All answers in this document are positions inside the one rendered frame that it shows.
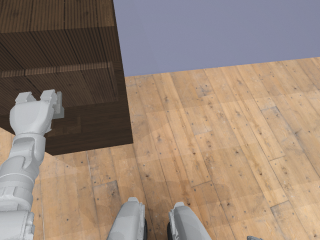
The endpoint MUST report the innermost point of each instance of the robot left hand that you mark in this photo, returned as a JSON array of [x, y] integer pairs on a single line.
[[32, 116]]

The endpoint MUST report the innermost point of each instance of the robot left shin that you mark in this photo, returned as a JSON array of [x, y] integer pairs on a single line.
[[140, 233]]

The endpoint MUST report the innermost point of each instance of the handle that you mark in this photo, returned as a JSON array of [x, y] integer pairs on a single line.
[[59, 111], [65, 132]]

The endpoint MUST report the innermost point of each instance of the left robot forearm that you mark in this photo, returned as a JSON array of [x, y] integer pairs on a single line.
[[19, 171]]

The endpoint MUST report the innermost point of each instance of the cabinet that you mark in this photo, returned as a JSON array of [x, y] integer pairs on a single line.
[[50, 33]]

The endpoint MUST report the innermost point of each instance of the robot left upper arm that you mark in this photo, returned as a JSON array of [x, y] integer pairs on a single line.
[[17, 225]]

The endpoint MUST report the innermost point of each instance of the right robot thigh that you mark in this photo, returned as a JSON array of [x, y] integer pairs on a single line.
[[185, 223]]

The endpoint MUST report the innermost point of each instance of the drawer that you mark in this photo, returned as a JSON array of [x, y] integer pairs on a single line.
[[80, 84]]

